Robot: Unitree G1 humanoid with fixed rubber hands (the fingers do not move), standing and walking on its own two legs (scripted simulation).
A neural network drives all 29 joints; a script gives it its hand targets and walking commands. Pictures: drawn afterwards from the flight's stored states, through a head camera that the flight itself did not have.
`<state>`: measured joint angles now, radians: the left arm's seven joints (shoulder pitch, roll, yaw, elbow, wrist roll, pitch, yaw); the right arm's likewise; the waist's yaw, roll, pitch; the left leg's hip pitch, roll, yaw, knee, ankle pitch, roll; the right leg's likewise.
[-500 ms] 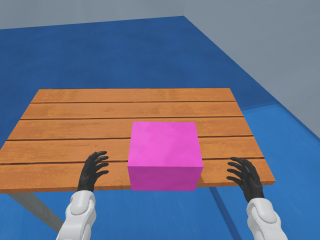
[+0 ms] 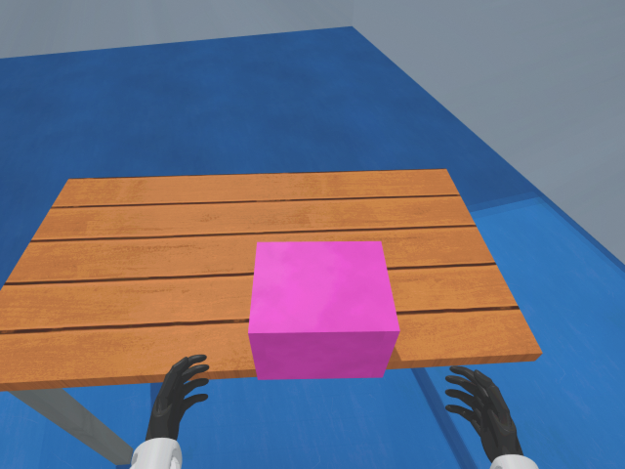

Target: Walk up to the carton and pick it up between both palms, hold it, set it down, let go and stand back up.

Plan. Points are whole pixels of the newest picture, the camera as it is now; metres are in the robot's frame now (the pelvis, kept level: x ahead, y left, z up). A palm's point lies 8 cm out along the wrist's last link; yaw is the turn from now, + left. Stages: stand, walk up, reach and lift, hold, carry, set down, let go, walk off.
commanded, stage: set down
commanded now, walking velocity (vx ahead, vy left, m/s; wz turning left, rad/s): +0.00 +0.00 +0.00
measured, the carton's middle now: (319, 310) +0.37 +0.02 -0.05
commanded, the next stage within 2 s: let go in 1.02 s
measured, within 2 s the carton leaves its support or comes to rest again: neither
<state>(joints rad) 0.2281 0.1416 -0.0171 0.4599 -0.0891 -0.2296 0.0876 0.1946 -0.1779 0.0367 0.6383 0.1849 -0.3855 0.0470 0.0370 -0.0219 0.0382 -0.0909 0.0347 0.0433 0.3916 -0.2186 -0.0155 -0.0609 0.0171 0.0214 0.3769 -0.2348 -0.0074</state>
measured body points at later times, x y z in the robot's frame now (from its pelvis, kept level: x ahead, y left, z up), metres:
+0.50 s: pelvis +0.01 +0.00 +0.00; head -0.01 +0.01 +0.45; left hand +0.17 +0.22 -0.07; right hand +0.19 -0.21 -0.06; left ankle +0.00 +0.13 -0.74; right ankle -0.01 -0.12 -0.74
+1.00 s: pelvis +0.00 +0.00 +0.00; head +0.00 +0.01 +0.45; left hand +0.17 +0.23 -0.09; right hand +0.17 -0.22 -0.09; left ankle +0.00 +0.13 -0.74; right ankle -0.01 -0.12 -0.74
